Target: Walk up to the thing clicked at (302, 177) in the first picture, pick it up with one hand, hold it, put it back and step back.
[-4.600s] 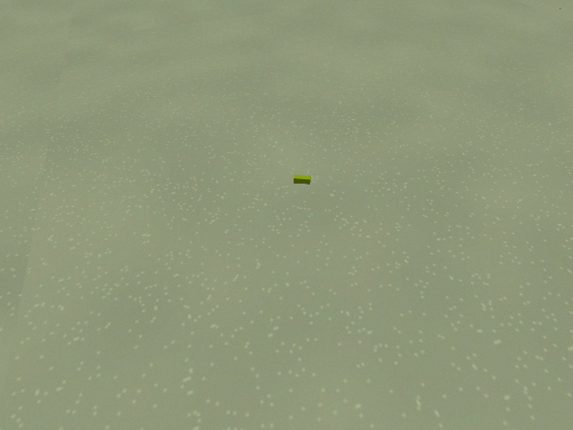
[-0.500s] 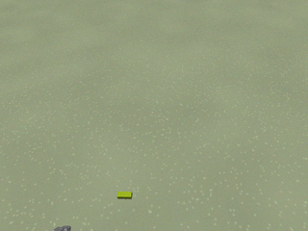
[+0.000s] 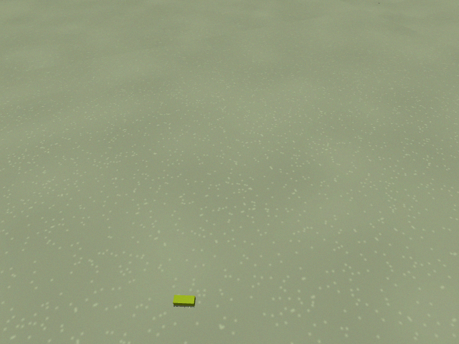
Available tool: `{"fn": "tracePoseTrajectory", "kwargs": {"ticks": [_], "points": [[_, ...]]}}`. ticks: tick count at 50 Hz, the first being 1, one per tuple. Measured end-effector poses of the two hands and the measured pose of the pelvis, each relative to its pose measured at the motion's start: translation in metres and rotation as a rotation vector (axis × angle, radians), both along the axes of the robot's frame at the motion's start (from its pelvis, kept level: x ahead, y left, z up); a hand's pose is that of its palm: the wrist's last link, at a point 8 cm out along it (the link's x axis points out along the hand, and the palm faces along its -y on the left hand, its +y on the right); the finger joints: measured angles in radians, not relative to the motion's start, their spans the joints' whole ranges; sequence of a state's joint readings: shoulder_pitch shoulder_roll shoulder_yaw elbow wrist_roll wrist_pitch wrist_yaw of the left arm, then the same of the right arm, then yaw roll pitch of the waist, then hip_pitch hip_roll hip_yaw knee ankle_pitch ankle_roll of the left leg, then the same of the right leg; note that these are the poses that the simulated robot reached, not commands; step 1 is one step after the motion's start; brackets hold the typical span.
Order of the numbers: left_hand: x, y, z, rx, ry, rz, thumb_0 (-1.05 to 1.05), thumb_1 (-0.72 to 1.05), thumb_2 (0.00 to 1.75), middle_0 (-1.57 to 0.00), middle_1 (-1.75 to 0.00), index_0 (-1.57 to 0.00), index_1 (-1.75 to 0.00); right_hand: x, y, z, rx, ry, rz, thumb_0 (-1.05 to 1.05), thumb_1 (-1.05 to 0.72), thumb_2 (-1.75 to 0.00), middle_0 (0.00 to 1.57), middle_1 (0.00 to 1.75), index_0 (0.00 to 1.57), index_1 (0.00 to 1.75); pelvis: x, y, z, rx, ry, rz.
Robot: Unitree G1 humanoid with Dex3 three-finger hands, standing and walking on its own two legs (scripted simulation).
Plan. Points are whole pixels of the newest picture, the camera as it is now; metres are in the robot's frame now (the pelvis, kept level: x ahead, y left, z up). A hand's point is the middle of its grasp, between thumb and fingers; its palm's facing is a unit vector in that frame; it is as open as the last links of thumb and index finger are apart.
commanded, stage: walk up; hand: left
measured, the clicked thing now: (184, 300) +0.44 +0.23 -0.77
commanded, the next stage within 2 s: stand in 0.32 s
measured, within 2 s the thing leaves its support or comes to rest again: neither
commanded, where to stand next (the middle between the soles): +0.09 +0.00 m, yaw +0 degrees
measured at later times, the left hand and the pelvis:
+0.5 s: hand out of the picture +0.09 +0.25 -0.16, palm faces -0.01 -0.94 -0.33, open 7.4 cm; pelvis +0.01 +0.00 +0.00, yaw +0 degrees
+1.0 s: hand out of the picture +0.10 +0.25 -0.15, palm faces +0.00 -0.94 -0.34, open 7.4 cm; pelvis +0.03 -0.01 +0.00, yaw +1 degrees
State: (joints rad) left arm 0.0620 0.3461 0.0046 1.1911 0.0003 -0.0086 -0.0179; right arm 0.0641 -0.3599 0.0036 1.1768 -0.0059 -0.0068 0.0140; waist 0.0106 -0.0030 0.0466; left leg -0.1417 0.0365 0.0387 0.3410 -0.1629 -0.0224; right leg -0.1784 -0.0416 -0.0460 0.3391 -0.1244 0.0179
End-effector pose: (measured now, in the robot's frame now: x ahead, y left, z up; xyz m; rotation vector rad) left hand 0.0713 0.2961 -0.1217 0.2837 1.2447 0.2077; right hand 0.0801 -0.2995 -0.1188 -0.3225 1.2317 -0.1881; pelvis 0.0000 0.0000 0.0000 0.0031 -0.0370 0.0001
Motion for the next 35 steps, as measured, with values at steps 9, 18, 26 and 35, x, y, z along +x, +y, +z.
{"fn": "tracePoseTrajectory", "kwargs": {"ticks": [9,18,26,35], "points": [[-0.007,0.002,-0.001,0.002,0.024,0.018,0.01,0.91,0.90,-0.20,-0.30,-0.20,-0.30,0.004,0.007,-0.003,0.014,0.010,-0.002,0.00,-0.90,-0.90,0.20,0.30,0.20,0.30,0.006,0.002,0.001,-0.001,0.001,0.000],[0.005,0.002,0.001,0.004,0.005,0.002,0.01,0.91,0.90,-0.20,-0.30,-0.20,-0.30,0.010,0.010,-0.002,0.017,0.000,-0.002,0.00,-0.90,-0.90,0.20,0.30,0.20,0.30,0.010,0.003,0.001,0.001,0.003,0.001],[0.017,0.002,0.003,0.011,-0.018,-0.015,0.01,0.91,0.90,-0.20,-0.30,-0.20,-0.30,0.014,0.010,-0.001,0.014,-0.010,0.001,0.00,-0.90,-0.90,0.20,0.30,0.20,0.30,0.015,0.002,0.001,0.001,0.005,0.005],[0.022,0.001,0.006,0.016,-0.022,-0.015,0.01,0.91,0.90,-0.20,-0.30,-0.20,-0.30,0.016,0.005,-0.001,0.009,-0.006,0.000,0.00,-0.90,-0.90,0.20,0.30,0.20,0.30,0.020,0.000,0.002,0.001,0.003,0.007]]}}
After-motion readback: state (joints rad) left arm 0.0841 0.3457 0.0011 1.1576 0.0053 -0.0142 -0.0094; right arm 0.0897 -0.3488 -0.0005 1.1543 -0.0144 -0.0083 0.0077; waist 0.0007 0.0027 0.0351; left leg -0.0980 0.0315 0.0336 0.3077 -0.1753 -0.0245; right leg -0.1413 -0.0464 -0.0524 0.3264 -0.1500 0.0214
